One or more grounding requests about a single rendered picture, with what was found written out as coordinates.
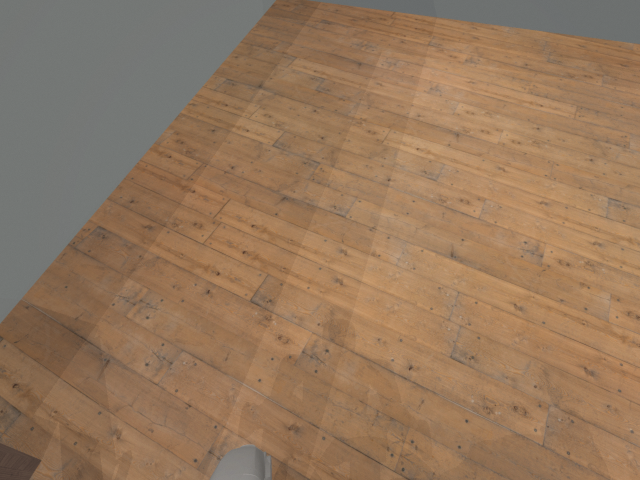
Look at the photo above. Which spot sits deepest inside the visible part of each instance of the cupboard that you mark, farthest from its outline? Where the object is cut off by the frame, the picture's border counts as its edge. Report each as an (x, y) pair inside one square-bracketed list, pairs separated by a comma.
[(16, 465)]

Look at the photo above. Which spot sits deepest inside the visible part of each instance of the left robot thigh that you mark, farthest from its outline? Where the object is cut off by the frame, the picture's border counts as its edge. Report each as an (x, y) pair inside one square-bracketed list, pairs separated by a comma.
[(244, 463)]

